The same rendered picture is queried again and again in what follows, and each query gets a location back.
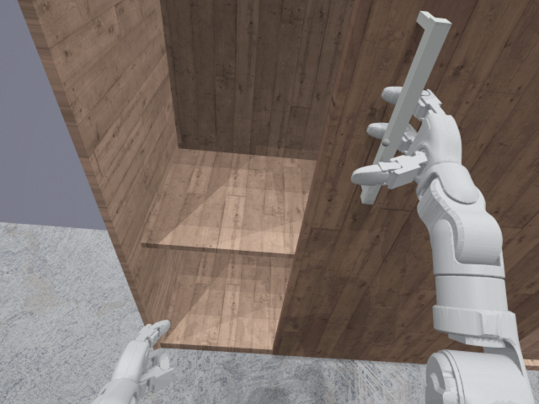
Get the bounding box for wardrobe door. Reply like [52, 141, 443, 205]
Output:
[519, 328, 539, 360]
[273, 0, 539, 364]

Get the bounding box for robot right forearm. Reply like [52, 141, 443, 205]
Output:
[416, 162, 535, 404]

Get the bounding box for handle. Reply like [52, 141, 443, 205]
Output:
[360, 11, 452, 205]

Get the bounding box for left robot hand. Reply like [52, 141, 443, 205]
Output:
[111, 320, 173, 398]

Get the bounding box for robot right upper arm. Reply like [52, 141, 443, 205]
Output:
[425, 349, 532, 404]

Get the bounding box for robot left forearm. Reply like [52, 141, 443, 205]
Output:
[91, 379, 140, 404]

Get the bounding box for right robot hand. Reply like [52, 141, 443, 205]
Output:
[351, 87, 462, 189]

